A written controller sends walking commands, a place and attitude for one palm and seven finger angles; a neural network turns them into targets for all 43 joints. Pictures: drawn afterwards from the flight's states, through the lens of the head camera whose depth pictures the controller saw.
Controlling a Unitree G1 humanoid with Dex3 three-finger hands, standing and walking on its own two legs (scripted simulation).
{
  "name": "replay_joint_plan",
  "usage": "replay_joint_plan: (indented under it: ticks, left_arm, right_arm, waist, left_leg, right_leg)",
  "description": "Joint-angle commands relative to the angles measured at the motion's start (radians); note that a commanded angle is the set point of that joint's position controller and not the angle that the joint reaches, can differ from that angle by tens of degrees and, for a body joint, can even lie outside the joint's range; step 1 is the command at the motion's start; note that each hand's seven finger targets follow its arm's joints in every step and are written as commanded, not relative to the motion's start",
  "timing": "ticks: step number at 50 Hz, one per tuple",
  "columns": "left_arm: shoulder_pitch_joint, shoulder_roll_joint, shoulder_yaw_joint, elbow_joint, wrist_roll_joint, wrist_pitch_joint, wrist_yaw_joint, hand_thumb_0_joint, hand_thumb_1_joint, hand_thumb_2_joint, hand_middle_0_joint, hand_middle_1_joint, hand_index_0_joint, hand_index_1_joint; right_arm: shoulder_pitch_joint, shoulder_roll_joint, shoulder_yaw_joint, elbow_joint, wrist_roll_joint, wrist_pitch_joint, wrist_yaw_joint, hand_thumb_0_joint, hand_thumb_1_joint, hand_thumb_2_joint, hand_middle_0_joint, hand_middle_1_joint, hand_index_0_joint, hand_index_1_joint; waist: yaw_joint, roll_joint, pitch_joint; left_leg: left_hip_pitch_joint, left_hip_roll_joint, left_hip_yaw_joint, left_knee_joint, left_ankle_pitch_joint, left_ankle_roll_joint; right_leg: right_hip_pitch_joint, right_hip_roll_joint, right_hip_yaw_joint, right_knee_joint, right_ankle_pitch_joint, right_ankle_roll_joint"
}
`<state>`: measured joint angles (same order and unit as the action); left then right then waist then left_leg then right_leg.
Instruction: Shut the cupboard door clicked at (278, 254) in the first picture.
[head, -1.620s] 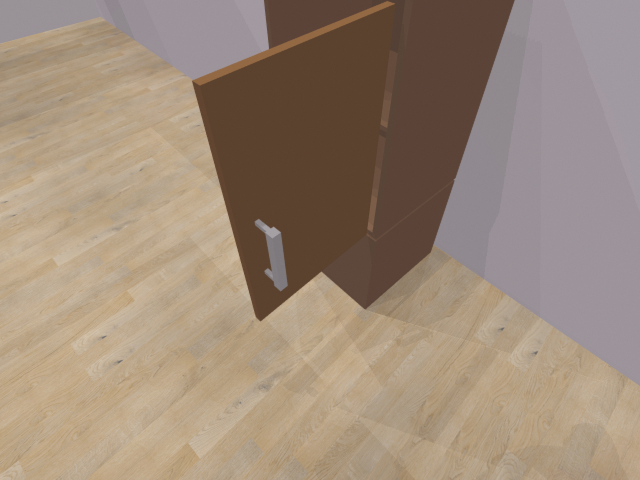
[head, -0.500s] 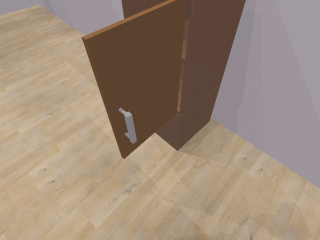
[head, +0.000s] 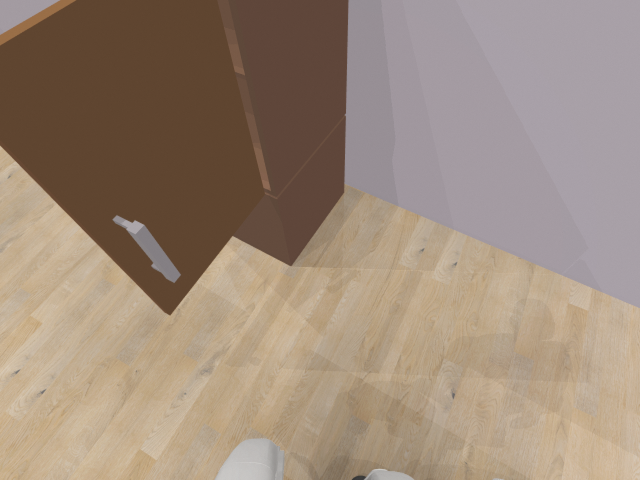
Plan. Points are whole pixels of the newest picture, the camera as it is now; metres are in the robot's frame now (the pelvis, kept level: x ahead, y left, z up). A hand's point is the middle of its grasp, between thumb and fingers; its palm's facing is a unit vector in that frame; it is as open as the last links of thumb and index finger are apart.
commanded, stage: walk to a spot facing it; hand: left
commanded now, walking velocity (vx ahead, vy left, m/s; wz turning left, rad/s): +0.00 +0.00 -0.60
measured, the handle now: (148, 250) +0.45 +0.35 -0.11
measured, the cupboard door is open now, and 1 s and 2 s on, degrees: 92 92 92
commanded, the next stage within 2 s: turn to face it in 1.86 s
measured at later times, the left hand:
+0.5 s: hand (190, 443) +0.16 +0.21 -0.16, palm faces -0.23 -0.94 -0.24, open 7.4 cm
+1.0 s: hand (279, 394) +0.24 +0.09 -0.17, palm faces -0.54 -0.82 -0.19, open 7.4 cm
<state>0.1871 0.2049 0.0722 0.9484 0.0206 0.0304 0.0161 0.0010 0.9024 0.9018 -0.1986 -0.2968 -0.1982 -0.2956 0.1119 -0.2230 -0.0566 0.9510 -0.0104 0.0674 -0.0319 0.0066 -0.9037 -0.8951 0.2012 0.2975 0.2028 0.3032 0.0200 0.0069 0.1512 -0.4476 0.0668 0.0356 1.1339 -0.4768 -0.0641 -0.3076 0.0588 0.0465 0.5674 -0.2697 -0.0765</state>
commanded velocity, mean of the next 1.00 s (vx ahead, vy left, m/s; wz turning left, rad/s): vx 0.09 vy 0.00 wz -0.60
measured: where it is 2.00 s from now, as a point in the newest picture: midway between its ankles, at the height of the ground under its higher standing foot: (468, 427)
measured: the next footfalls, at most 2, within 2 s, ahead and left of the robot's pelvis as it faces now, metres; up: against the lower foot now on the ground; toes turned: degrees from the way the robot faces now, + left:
left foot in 0.32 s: +0.07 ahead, +0.15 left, +0.00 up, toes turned -12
right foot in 0.64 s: +0.03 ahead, -0.13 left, +0.00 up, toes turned -27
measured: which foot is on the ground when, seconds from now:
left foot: up 0.00-0.30, down 0.32-0.64, up 0.66-1.00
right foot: down 0.00-0.32, up 0.34-0.62, down 0.64-1.00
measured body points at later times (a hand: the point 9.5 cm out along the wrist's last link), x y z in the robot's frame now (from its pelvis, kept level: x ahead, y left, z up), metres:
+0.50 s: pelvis +0.03 +0.02 +0.01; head +0.10 +0.02 +0.45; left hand +0.18 +0.26 -0.14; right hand +0.05 -0.25 -0.13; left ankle +0.03 +0.16 -0.73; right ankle -0.02 -0.10 -0.66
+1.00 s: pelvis +0.08 -0.03 +0.00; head +0.12 -0.04 +0.45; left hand +0.27 +0.14 -0.15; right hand +0.00 -0.29 -0.13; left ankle +0.13 +0.07 -0.73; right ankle -0.01 -0.12 -0.73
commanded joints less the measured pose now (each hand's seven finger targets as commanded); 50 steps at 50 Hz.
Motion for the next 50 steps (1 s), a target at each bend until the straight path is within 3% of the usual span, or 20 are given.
replay_joint_plan:
  ticks: [1,9,13,14,16,17,18,19,22,27,30,31,32,33,37,42,45,48,49,50]
  left_arm:
    - [0.063,0.202,0.049,-0.065,0.006,-0.024,0.011,0.0,0.9,0.9,-0.2,-0.3,-0.2,-0.3]
    - [0.084,0.205,0.059,-0.076,0.014,-0.016,0.007,0.0,0.9,0.9,-0.2,-0.3,-0.2,-0.3]
    - [0.018,0.206,0.058,-0.1,0.002,-0.008,0.001,0.0,0.9,0.9,-0.2,-0.3,-0.2,-0.3]
    - [0.001,0.185,0.052,-0.107,-0.002,-0.008,0.001,0.0,0.9,0.9,-0.2,-0.3,-0.2,-0.3]
    - [-0.02,0.125,0.036,-0.153,-0.009,-0.006,-0.02,0.0,0.9,0.9,-0.2,-0.3,-0.2,-0.3]
    - [-0.042,0.162,0.042,-0.155,0.005,-0.003,-0.026,0.0,0.9,0.9,-0.2,-0.3,-0.2,-0.3]
    - [-0.006,0.16,0.05,-0.153,0.01,-0.002,-0.036,0.0,0.9,0.9,-0.2,-0.3,-0.2,-0.3]
    - [0.018,0.15,0.054,-0.127,0.013,0.001,-0.037,0.0,0.9,0.9,-0.2,-0.3,-0.2,-0.3]
    - [-0.01,0.12,0.034,-0.134,0.001,0.008,-0.05,0.0,0.9,0.9,-0.2,-0.3,-0.2,-0.3]
    - [-0.093,0.1,0.013,-0.154,-0.002,0.0,-0.063,0.0,0.9,0.9,-0.2,-0.3,-0.2,-0.3]
    - [-0.008,0.133,0.02,-0.124,-0.003,-0.008,-0.061,0.0,0.9,0.9,-0.2,-0.3,-0.2,-0.3]
    - [0.089,0.198,0.032,-0.094,0.002,-0.017,-0.053,0.0,0.9,0.9,-0.2,-0.3,-0.2,-0.3]
    - [0.171,0.329,0.064,-0.069,0.013,-0.024,-0.031,0.0,0.9,0.9,-0.2,-0.3,-0.2,-0.3]
    - [0.214,0.348,0.066,-0.053,-0.005,-0.021,-0.015,0.0,0.9,0.9,-0.2,-0.3,-0.2,-0.3]
    - [0.014,0.231,0.04,-0.115,-0.002,-0.01,0.0,0.0,0.9,0.9,-0.2,-0.3,-0.2,-0.3]
    - [0.002,0.243,0.039,-0.118,0.007,-0.027,-0.016,0.0,0.9,0.9,-0.2,-0.3,-0.2,-0.3]
    - [0.011,0.25,0.045,-0.111,0.01,-0.036,-0.025,0.0,0.9,0.9,-0.2,-0.3,-0.2,-0.3]
    - [-0.034,0.224,0.045,-0.114,0.003,-0.039,-0.031,0.0,0.9,0.9,-0.2,-0.3,-0.2,-0.3]
    - [-0.053,0.19,0.039,-0.121,0.001,-0.04,-0.034,0.0,0.9,0.9,-0.2,-0.3,-0.2,-0.3]
    - [-0.058,0.115,0.023,-0.145,-0.009,-0.038,-0.043,0.0,0.9,0.9,-0.2,-0.3,-0.2,-0.3]
  right_arm:
    - [0.011,-0.055,-0.018,-0.082,0.001,-0.026,0.003,0.0,-0.9,-0.9,0.2,0.3,0.2,0.3]
    - [-0.067,-0.074,-0.016,-0.142,0.012,-0.046,-0.009,0.0,-0.9,-0.9,0.2,0.3,0.2,0.3]
    - [0.032,-0.091,-0.019,-0.123,0.016,-0.054,-0.015,0.0,-0.9,-0.9,0.2,0.3,0.2,0.3]
    - [0.071,-0.114,-0.024,-0.111,0.013,-0.06,-0.018,0.0,-0.9,-0.9,0.2,0.3,0.2,0.3]
    - [0.119,-0.256,-0.047,-0.125,-0.012,-0.071,-0.024,0.0,-0.9,-0.9,0.2,0.3,0.2,0.3]
    - [0.107,-0.241,-0.035,-0.132,-0.02,-0.065,-0.027,0.0,-0.9,-0.9,0.2,0.3,0.2,0.3]
    - [0.057,-0.202,-0.022,-0.153,-0.024,-0.07,-0.029,0.0,-0.9,-0.9,0.2,0.3,0.2,0.3]
    - [0.023,-0.174,-0.013,-0.16,-0.026,-0.075,-0.031,0.0,-0.9,-0.9,0.2,0.3,0.2,0.3]
    - [0.065,-0.163,-0.01,-0.154,-0.025,-0.074,-0.026,0.0,-0.9,-0.9,0.2,0.3,0.2,0.3]
    - [0.156,-0.211,-0.032,-0.119,-0.024,-0.064,-0.012,0.0,-0.9,-0.9,0.2,0.3,0.2,0.3]
    - [0.141,-0.23,-0.04,-0.119,-0.015,-0.059,-0.004,0.0,-0.9,-0.9,0.2,0.3,0.2,0.3]
    - [0.131,-0.208,-0.039,-0.132,-0.004,-0.059,0.002,0.0,-0.9,-0.9,0.2,0.3,0.2,0.3]
    - [0.086,-0.11,-0.016,-0.18,0.008,-0.061,0.005,0.0,-0.9,-0.9,0.2,0.3,0.2,0.3]
    - [0.046,-0.132,-0.009,-0.192,0.008,-0.049,-0.009,0.0,-0.9,-0.9,0.2,0.3,0.2,0.3]
    - [0.058,-0.125,-0.012,-0.142,-0.001,-0.034,0.002,0.0,-0.9,-0.9,0.2,0.3,0.2,0.3]
    - [0.054,-0.096,-0.014,-0.136,-0.01,-0.042,0.03,0.0,-0.9,-0.9,0.2,0.3,0.2,0.3]
    - [0.049,-0.092,-0.018,-0.149,-0.008,-0.064,0.035,0.0,-0.9,-0.9,0.2,0.3,0.2,0.3]
    - [0.156,-0.093,-0.016,-0.12,-0.007,-0.089,0.026,0.0,-0.9,-0.9,0.2,0.3,0.2,0.3]
    - [0.241,-0.111,-0.02,-0.088,-0.007,-0.101,0.018,0.0,-0.9,-0.9,0.2,0.3,0.2,0.3]
    - [0.33,-0.198,-0.037,-0.064,-0.021,-0.112,0.005,0.0,-0.9,-0.9,0.2,0.3,0.2,0.3]
  waist:
    - [0.006,-0.068,-0.216]
    - [0.025,-0.139,-0.205]
    - [-0.032,-0.123,-0.221]
    - [-0.054,-0.07,-0.231]
    - [-0.069,0.298,-0.205]
    - [-0.063,0.174,-0.155]
    - [-0.016,0.112,-0.146]
    - [0.008,0.194,-0.178]
    - [-0.006,0.188,-0.196]
    - [-0.059,0.232,-0.206]
    - [-0.005,0.209,-0.217]
    - [0.044,0.068,-0.269]
    - [0.082,-0.308,-0.3]
    - [0.111,-0.323,-0.314]
    - [0.014,-0.216,-0.199]
    - [0.002,-0.124,-0.147]
    - [0.009,-0.149,-0.122]
    - [-0.053,-0.137,-0.129]
    - [-0.093,-0.045,-0.164]
    - [-0.134,0.213,-0.183]
  left_leg:
    - [-0.033,-0.016,-0.044,-0.084,0.073,-0.005]
    - [0.011,-0.052,-0.073,-0.337,0.029,0.005]
    - [0.248,-0.066,-0.073,-0.616,0.191,0.02]
    - [0.395,-0.019,-0.097,-0.734,0.256,0.032]
    - [0.476,0.417,-0.488,-0.894,0.409,0.214]
    - [0.348,0.435,-0.452,-0.869,0.503,0.267]
    - [0.302,0.38,-0.354,-0.858,0.584,0.264]
    - [0.322,0.324,-0.284,-0.801,0.742,0.241]
    - [0.397,0.227,-0.078,-0.724,0.886,0.189]
    - [0.421,0.223,0.011,-0.654,0.888,0.154]
    - [0.317,0.212,0.055,-0.527,0.791,0.096]
    - [0.175,0.169,0.106,-0.359,0.643,0.045]
    - [-0.125,0.007,0.165,-0.092,-0.053,-0.013]
    - [-0.154,0.008,0.002,0.037,-0.233,-0.006]
    - [-0.108,0.048,-0.031,0.028,-0.01,-0.018]
    - [-0.018,0.002,0.013,-0.197,0.073,-0.017]
    - [0.032,-0.022,0.018,-0.342,0.039,-0.007]
    - [0.255,-0.053,0.033,-0.586,0.131,0.005]
    - [0.43,-0.029,0.022,-0.721,0.148,0.013]
    - [0.575,0.178,-0.234,-0.864,-0.081,0.069]
  right_leg:
    - [0.174,-0.242,0.324,-0.203,0.426,-0.121]
    - [0.199,-0.236,0.431,-0.163,0.544,-0.131]
    - [0.048,-0.173,0.424,-0.113,0.438,-0.054]
    - [-0.066,-0.122,0.376,-0.069,0.325,-0.01]
    - [-0.318,0.045,0.065,0.321,-0.354,0.095]
    - [-0.287,-0.009,0.063,0.493,-0.339,0.109]
    - [-0.275,-0.025,0.038,0.586,-0.269,0.126]
    - [-0.286,-0.035,0.037,0.624,-0.256,0.132]
    - [-0.275,-0.057,-0.031,0.552,-0.211,0.136]
    - [-0.117,-0.038,-0.146,0.198,-0.156,0.111]
    - [0.102,-0.03,-0.162,-0.04,0.046,0.082]
    - [0.321,-0.114,-0.065,-0.122,0.303,0.046]
    - [0.491,-0.401,0.341,-0.148,0.745,-0.076]
    - [0.44,-0.47,0.387,-0.137,0.875,-0.165]
    - [0.204,-0.304,0.247,-0.191,0.41,-0.124]
    - [0.07,-0.253,0.298,-0.306,-0.137,-0.125]
    - [0.038,-0.254,0.353,-0.324,-0.273,-0.138]
    - [-0.078,-0.195,0.34,-0.242,-0.28,-0.099]
    - [-0.18,-0.139,0.288,-0.14,-0.268,-0.054]
    - [-0.362,-0.014,0.146,0.105,-0.305,0.005]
